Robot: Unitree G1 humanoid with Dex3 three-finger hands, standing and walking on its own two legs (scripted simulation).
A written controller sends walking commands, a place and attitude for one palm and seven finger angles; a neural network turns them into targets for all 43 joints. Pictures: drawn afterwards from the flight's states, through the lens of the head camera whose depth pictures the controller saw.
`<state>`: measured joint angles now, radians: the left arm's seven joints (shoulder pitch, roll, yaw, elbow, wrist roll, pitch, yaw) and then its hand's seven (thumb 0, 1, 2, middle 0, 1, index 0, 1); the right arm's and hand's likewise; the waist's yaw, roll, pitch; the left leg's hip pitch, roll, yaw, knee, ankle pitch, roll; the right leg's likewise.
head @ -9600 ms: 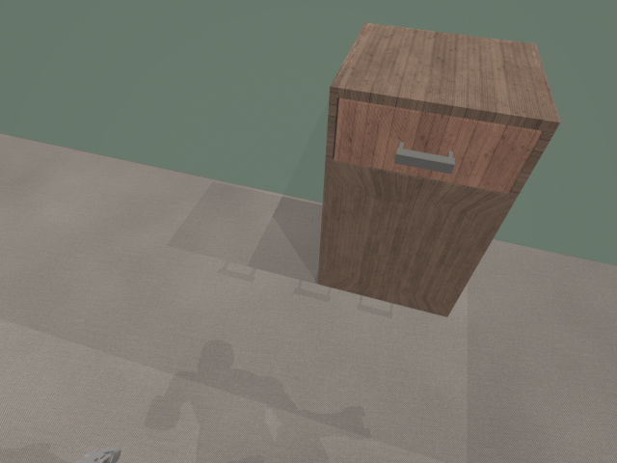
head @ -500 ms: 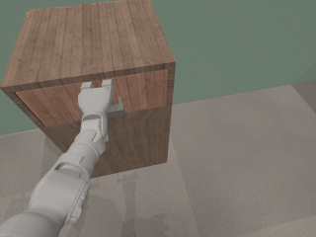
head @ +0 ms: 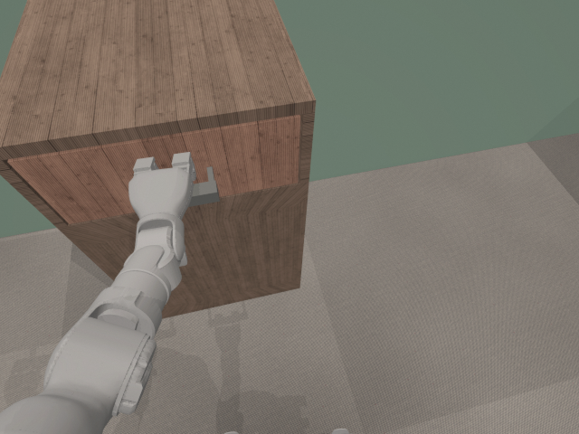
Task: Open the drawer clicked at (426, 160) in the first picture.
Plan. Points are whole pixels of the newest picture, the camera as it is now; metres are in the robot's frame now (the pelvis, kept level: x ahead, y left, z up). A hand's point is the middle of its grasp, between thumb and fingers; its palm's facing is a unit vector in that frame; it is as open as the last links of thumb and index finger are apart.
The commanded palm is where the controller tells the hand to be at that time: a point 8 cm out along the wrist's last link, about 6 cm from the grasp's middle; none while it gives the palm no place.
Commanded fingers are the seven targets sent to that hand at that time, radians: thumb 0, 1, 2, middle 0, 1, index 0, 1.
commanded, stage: lower the fingers behind the handle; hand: left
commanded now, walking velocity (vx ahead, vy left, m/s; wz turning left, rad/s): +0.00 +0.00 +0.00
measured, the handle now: (177, 187) +0.53 +0.18 -0.03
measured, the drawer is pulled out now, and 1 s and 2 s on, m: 0.00 0.00 0.00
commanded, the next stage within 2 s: close the thumb around the handle in 1.14 s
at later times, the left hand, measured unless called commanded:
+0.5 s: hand (176, 216) +0.46 +0.17 -0.03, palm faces -0.02 -0.01 -1.00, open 14.1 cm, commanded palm +0.43 +0.17 +0.01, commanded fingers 0.00 -0.50 0.30 -0.30 -1.20 -0.30 -1.20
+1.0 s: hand (179, 222) +0.46 +0.17 -0.05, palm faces -0.02 -0.01 -1.00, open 14.1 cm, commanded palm +0.44 +0.17 +0.00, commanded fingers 0.00 -0.50 0.30 -0.30 -1.20 -0.30 -1.20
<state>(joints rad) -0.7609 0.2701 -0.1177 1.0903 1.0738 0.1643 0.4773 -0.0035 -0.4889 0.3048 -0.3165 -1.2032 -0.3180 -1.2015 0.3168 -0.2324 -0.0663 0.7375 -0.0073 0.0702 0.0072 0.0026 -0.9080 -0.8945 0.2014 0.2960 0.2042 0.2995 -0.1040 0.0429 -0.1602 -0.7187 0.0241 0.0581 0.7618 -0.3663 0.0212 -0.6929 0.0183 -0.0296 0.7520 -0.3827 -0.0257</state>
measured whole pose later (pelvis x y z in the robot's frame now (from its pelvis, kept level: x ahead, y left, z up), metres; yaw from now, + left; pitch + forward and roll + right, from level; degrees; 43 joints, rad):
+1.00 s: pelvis -0.01 +0.01 -0.03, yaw -1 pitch +24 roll -2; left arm -0.84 0.27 -0.11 1.17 1.07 0.21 0.55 0.00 -0.49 0.30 -0.30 -1.20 -0.27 -1.19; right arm 0.33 -0.22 -0.05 0.75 -0.03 0.04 0.03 0.00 -0.91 -0.89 0.20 0.30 0.20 0.30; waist -0.14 0.05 -0.19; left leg -0.95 0.03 0.06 0.96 -0.43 0.04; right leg -0.91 0.02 -0.03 0.92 -0.44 -0.01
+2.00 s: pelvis +0.00 +0.01 -0.02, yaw -1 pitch +24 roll -1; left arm -0.75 0.27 -0.10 1.09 1.08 0.19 0.54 0.00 0.65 0.77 -0.31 -1.32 -0.31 -1.25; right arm 0.32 -0.22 -0.07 0.74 -0.03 0.05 0.03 0.00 -0.91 -0.89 0.20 0.30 0.20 0.30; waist -0.12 0.05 -0.19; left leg -0.90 0.04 0.06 0.93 -0.44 0.03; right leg -0.86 0.03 -0.03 0.90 -0.44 -0.02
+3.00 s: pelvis +0.00 +0.00 -0.01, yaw +0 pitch +17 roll +0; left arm -0.34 0.15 -0.23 0.75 1.09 0.24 0.55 0.00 0.64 0.79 -0.29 -1.35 -0.31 -1.25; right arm 0.23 -0.20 -0.06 0.69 -0.01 0.08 0.02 0.00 -0.91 -0.89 0.20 0.30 0.20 0.30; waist -0.03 0.04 -0.19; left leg -0.72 0.03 0.06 0.85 -0.42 0.02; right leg -0.70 0.02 -0.02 0.84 -0.43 -0.03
